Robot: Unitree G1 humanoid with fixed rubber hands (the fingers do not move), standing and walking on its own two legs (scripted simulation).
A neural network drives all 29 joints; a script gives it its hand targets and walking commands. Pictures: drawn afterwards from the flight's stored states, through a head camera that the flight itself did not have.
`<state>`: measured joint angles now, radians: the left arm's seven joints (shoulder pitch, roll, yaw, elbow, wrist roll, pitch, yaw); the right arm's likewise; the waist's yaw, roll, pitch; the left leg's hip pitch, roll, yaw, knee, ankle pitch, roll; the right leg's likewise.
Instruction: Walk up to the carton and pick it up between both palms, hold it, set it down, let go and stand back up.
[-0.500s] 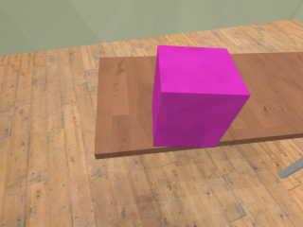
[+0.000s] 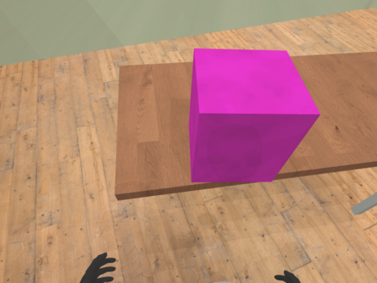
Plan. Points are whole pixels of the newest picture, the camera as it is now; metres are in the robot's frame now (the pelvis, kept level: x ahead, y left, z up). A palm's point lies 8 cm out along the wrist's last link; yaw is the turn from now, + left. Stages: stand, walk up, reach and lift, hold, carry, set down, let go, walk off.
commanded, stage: walk up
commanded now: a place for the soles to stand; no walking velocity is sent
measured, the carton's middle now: (236, 120) +0.45 -0.12 +0.07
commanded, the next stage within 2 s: none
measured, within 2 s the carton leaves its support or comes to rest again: neither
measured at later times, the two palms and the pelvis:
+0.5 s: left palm out of the picture +0.13 +0.19 -0.10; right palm (299, 275) +0.14 -0.24 -0.10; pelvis +0.02 -0.04 +0.01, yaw +1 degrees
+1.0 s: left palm out of the picture +0.07 +0.20 -0.11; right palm out of the picture +0.08 -0.24 -0.11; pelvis +0.00 -0.03 +0.01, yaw +0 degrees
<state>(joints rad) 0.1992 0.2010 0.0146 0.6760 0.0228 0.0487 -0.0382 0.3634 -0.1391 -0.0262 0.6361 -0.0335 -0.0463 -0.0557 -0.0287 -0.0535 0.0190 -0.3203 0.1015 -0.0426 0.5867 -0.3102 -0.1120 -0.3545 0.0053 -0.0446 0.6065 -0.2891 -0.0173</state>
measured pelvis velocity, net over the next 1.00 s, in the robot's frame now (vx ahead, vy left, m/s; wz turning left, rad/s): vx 0.00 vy -0.03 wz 0.00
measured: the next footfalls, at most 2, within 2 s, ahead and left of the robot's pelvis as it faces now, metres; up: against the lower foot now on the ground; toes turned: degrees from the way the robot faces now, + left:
left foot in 0.16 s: +0.06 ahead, +0.13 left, +0.00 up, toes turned +1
right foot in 1.66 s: +0.05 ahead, -0.25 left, +0.00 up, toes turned +4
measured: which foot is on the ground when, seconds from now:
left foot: down 0.00-0.00, up 0.02-0.14, down 0.16-1.00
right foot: down 0.00-1.00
